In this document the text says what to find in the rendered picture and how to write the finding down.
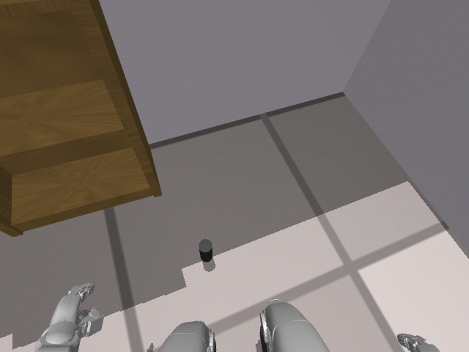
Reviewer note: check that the bookshelf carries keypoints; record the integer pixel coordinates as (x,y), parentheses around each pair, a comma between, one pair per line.
(71,140)

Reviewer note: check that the can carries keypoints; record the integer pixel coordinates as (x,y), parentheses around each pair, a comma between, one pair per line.
(206,250)

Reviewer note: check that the right robot hand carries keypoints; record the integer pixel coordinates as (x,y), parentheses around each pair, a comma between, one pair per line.
(416,343)

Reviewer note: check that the left robot hand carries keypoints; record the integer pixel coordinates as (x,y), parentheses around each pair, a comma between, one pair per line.
(68,309)

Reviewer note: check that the left robot arm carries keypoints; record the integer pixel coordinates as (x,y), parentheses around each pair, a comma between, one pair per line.
(59,337)

